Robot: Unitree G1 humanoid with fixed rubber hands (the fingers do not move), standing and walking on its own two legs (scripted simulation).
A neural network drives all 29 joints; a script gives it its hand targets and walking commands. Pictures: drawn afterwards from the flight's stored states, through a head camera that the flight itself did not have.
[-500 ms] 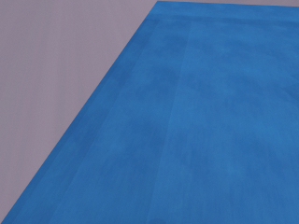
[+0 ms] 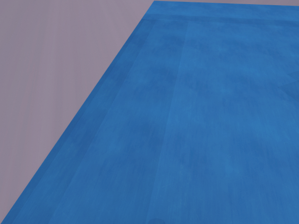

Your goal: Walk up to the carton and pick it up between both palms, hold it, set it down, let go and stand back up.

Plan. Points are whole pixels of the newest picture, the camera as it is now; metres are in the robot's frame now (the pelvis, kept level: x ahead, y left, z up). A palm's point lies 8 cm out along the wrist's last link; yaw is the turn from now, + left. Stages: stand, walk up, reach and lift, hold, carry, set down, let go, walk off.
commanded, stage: stand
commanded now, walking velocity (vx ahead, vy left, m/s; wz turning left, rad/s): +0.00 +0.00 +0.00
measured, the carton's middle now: out of the picture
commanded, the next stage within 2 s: none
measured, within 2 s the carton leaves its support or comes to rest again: neither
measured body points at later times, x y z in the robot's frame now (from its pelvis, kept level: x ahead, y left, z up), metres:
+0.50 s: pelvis +0.00 +0.00 +0.00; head +0.01 +0.00 +0.45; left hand +0.10 +0.26 -0.12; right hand +0.08 -0.27 -0.12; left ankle +0.01 +0.12 -0.73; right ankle +0.03 -0.13 -0.73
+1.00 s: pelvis +0.00 +0.00 +0.00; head +0.01 +0.00 +0.45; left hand +0.10 +0.26 -0.12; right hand +0.07 -0.27 -0.12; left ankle +0.01 +0.12 -0.73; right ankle +0.03 -0.13 -0.73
